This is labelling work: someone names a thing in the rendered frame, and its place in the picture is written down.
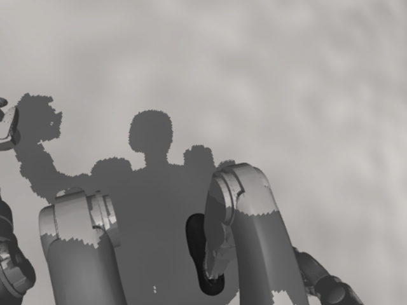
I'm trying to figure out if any left robot hand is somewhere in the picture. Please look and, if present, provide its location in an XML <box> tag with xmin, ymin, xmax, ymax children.
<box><xmin>0</xmin><ymin>98</ymin><xmax>19</xmax><ymax>150</ymax></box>

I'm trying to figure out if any right robot arm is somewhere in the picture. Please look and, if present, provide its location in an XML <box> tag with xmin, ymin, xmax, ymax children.
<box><xmin>314</xmin><ymin>275</ymin><xmax>364</xmax><ymax>305</ymax></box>

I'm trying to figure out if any can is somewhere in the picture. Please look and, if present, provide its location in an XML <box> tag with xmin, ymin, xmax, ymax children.
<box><xmin>0</xmin><ymin>109</ymin><xmax>20</xmax><ymax>151</ymax></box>

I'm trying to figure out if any left robot arm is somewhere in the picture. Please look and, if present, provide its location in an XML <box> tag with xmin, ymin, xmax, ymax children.
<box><xmin>0</xmin><ymin>194</ymin><xmax>36</xmax><ymax>305</ymax></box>

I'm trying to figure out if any right robot hand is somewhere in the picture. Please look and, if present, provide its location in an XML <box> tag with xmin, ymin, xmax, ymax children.
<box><xmin>293</xmin><ymin>247</ymin><xmax>330</xmax><ymax>298</ymax></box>

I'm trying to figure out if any right robot foot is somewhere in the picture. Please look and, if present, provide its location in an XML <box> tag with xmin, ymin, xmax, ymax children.
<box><xmin>186</xmin><ymin>213</ymin><xmax>224</xmax><ymax>296</ymax></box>

